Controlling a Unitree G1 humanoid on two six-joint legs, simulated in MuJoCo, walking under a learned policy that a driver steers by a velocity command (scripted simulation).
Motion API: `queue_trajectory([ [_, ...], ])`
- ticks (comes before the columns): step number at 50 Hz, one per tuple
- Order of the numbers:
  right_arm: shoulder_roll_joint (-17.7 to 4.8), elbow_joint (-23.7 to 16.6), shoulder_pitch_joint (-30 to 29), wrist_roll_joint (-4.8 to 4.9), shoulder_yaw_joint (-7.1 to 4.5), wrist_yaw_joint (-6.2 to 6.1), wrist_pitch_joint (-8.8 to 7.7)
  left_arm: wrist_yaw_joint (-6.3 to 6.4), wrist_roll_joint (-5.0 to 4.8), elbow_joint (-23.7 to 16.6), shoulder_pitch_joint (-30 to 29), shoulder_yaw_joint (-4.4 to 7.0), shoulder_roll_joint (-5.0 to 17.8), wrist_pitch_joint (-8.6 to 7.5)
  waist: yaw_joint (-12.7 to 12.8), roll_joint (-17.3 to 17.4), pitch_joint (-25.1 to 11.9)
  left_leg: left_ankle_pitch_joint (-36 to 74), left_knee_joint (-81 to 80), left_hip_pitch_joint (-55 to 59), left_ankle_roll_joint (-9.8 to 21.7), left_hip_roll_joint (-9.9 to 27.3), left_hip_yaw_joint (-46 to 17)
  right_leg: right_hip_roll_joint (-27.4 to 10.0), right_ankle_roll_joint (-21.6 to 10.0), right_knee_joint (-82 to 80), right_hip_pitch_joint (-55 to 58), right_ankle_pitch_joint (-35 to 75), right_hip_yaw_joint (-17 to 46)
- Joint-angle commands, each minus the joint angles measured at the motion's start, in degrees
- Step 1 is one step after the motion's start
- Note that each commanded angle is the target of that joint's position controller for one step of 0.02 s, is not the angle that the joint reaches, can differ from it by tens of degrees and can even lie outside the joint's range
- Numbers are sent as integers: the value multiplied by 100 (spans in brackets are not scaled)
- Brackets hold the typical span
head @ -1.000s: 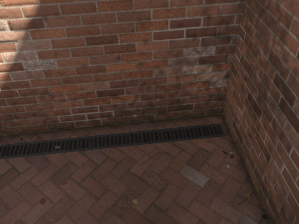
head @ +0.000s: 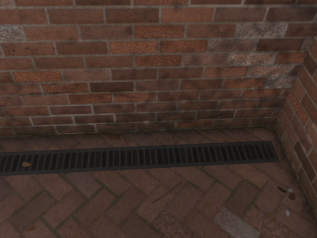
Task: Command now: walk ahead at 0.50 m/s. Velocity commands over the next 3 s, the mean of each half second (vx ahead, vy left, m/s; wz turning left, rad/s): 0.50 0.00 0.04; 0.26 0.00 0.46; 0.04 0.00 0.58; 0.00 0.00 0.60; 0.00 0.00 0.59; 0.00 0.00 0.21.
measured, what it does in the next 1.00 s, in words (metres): goes down, turning left: left foot 0.19 m lower, then right foot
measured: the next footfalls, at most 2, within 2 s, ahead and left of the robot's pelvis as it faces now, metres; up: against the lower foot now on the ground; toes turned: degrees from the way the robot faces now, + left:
left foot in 0.06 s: +0.18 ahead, +0.13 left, -0.19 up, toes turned +2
right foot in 0.48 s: +0.46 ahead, -0.04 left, -0.19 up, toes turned -1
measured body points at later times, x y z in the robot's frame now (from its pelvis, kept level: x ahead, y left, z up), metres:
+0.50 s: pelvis +0.32 +0.04 -0.10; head +0.34 +0.02 +0.35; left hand +0.51 +0.26 -0.20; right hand +0.23 -0.18 -0.26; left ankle +0.15 +0.13 -0.80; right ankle +0.42 -0.03 -0.82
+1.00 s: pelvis +0.51 +0.09 -0.10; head +0.55 +0.12 +0.35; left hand +0.52 +0.36 -0.25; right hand +0.71 -0.13 -0.21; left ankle +0.59 +0.18 -0.82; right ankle +0.43 -0.04 -0.78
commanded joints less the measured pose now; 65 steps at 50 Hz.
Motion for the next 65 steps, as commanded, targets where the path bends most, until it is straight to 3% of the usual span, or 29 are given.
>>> queue_trajectory([
  [1, -437, 42, 507, 100, -67, 16, -107, 82, 103, 22, 249, 48, 584, 148, -241, -645, 799, -204, -1297, 1003, 114, 270, 104, -1163, -1138, 130, -658, 4388, 1556],
  [3, -961, 795, 2450, -4, -258, 18, -78, -6, -48, 108, 258, 77, 551, 156, -1110, 429, 9, 354, -1368, 3349, 126, -43, 648, -360, -894, 2895, -1534, 3909, 723],
  [4, -1257, 970, 2910, -92, -268, 62, -115, 17, -313, 163, 799, 108, 142, 126, -839, 1538, -463, 3522, 738, 5219, 337, 862, -74, 335, -576, 5231, -3684, -414, 658],
  [5, -1106, 761, 2873, -108, -259, -14, -86, 170, -462, 72, 841, 104, 435, 106, -905, 1647, -1112, 3043, 1402, 6109, 452, 1470, -680, -7, -620, 5701, -5075, 90, 736],
  [7, -988, 525, 2495, -91, -238, -254, 17, 59, -161, -401, -654, 38, 521, 93, -1198, 1390, -986, -3564, -364, 4803, 1259, 1888, -2074, -507, -612, 4955, -5960, 1577, 424],
  [8, -674, 391, 2189, -62, -139, -320, 11, -46, -25, -458, -984, 60, 590, 136, -1039, 762, -473, -4567, -849, 3693, 1339, 1759, -2355, -703, -546, 4699, -5710, 1904, 398],
  [10, -419, 326, 1319, -160, 32, -388, -189, -232, -133, -723, -1651, 30, 323, 267, -412, 166, 747, -3051, -1317, 1150, 975, 1118, -1345, -1014, -185, 1729, -4367, 3572, 594],
  [13, -329, 358, 1284, -39, 71, -372, -307, -306, -70, -821, -1531, -109, 7, 246, -149, 432, 534, -918, -1419, 504, 999, 704, -465, -924, 2, -110, -2864, 4628, 366],
  [16, -291, 360, 1444, 146, 105, -291, -325, -311, -232, -925, -1930, -143, 97, 168, -223, 312, 334, -435, -1466, 770, 807, 498, -14, -608, -135, -1400, -1919, 5520, 134],
  [20, -333, 629, 2072, 62, 83, -290, -207, -302, -159, -1193, -2646, -143, 210, 210, -442, -88, 739, -127, -1378, 2041, 857, 701, -264, -504, -332, -2146, -2275, 4799, 62],
  [23, -405, 530, 1840, 68, 59, -314, -197, -201, -148, -650, -877, 26, 443, 79, 319, -321, -171, 1011, 635, 2104, 710, 299, 64, -155, -487, -2976, -53, 4556, 116],
  [24, -213, 335, 1990, 127, 119, -286, -204, -122, -15, -513, -87, 181, 953, 16, 466, -839, -892, -995, 2248, 1120, 620, -68, 271, -1367, -659, -3130, 1333, 4177, 1485],
  [25, 402, 351, 2930, 261, 209, -289, -169, -135, 36, -622, 28, 302, 1464, 41, 28, -1956, -1721, -5422, 4380, -537, 488, -935, 543, -2992, -1435, -3686, 2624, 4042, 4000],
  [26, -301, 311, 2415, 81, 33, -315, -83, -152, -182, -681, -367, 269, 1086, 145, 127, -923, -1397, -5184, 4689, -1189, 589, -717, 93, -2751, -1351, -4204, 2125, 2387, 4299],
  [27, -220, 71, 1749, 58, 6, -299, -62, -124, -201, -744, -960, 190, 778, 147, -33, -641, -258, -4562, 4575, -1472, 566, -439, 90, -2500, -1147, -4507, 1201, 2024, 3391],
  [29, -97, -79, 1388, -6, -13, -297, -33, -81, -175, -746, -1448, 126, 469, 36, -354, -603, 550, -3994, 4020, -1070, 446, -112, 40, -2099, -853, -4848, -25, 3922, 2131],
  [32, 101, 13, 1719, -56, -43, -309, 118, -36, -194, -679, -1211, 96, 397, -189, -678, -553, 192, -3987, 3830, -312, 225, -203, 236, -2009, -921, -4586, -262, 7453, 956],
  [34, 58, -141, 1508, 5, -94, -312, 154, -26, -236, -634, -1189, 107, 524, -225, -790, -761, 99, -3576, 3490, -550, 162, -223, 349, -1875, -758, -4497, -33, 8296, 390],
  [39, 38, -660, 121, -47, 37, -236, 144, 118, -404, -628, -1495, 185, 802, -293, -662, -893, 203, -2434, 1351, -28, 77, -262, 743, -1665, -607, -4660, -116, 7718, -438],
  [45, -436, -689, 90, -159, -61, -128, 85, 164, -346, -628, -1433, 291, 979, -95, -617, -923, -33, -3006, 314, 395, 394, -453, 911, -1912, -469, -3500, 779, 8303, -573],
  [47, -596, -403, 858, -196, -115, -99, -29, 166, -392, -676, -1397, 258, 902, 127, -906, -674, -471, -2653, -693, 1263, 638, -761, 864, -1520, -255, -1887, 710, 7659, -770],
  [48, -1098, -319, 1239, -239, -246, -134, -107, 99, -416, -796, -1215, 278, 953, 129, -955, 55, -579, -449, -581, 2259, 766, 16, -120, -1191, -62, -567, -447, 5742, -788],
  [49, -1842, -418, 1121, -177, -445, -165, -65, 50, -509, -1037, -847, 123, 466, 207, -600, 1620, -1054, 1415, -607, 3374, 1913, 1552, -2531, 3, 166, 952, -2384, 1397, -588],
  [50, -1606, -380, 1107, 113, -446, -186, 10, 4, -262, -874, -983, 152, 812, 266, -671, 671, -1461, 573, -771, 3314, 1885, 1456, -2435, -393, 108, 1132, -2244, 1540, 613],
  [52, -1122, -445, 434, 166, -297, -216, 126, -58, -343, -954, -1516, 148, 782, 251, -473, 35, -363, -459, -1056, 2283, 1441, 935, -1668, -667, 193, 657, -2403, 2416, 658],
  [54, -941, -455, 140, 192, -218, -286, 156, -37, -213, -980, -1659, 138, 823, 328, -402, 115, -322, -418, -1123, 1951, 1092, 582, -1351, -674, 261, 236, -2161, 2860, 656],
  [56, -1128, -364, 246, 75, -259, -290, 209, -42, -251, -1069, -1743, 100, 702, 402, -447, -34, -668, -562, -1080, 2042, 974, 599, -1441, -548, 332, 159, -2033, 2852, 632],
  [58, -1375, -327, 247, 120, -327, -341, 270, -20, -234, -1172, -1917, 102, 757, 447, -481, 23, -614, -1214, -1139, 1977, 883, 524, -1556, -528, 390, -140, -2156, 2984, 703],
  [65, -1468, -308, 271, 50, -375, -289, 440, -35, -280, -1283, -2135, 159, 966, 537, -682, 479, -254, -4000, -1473, 1604, 720, 304, -2260, -447, 431, -653, -2372, 3276, 837],
])
Over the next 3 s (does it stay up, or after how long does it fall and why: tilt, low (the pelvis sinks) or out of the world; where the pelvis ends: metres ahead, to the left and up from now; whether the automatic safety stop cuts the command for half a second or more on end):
stays up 0.46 -0.01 -0.08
